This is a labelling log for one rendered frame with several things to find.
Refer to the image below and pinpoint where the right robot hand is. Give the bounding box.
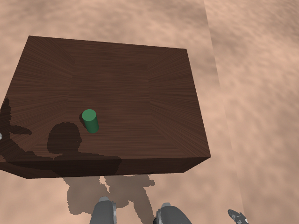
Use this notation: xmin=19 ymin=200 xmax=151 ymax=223
xmin=228 ymin=210 xmax=249 ymax=224

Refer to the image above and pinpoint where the can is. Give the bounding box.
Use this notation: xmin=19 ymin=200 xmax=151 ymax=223
xmin=82 ymin=109 xmax=99 ymax=133

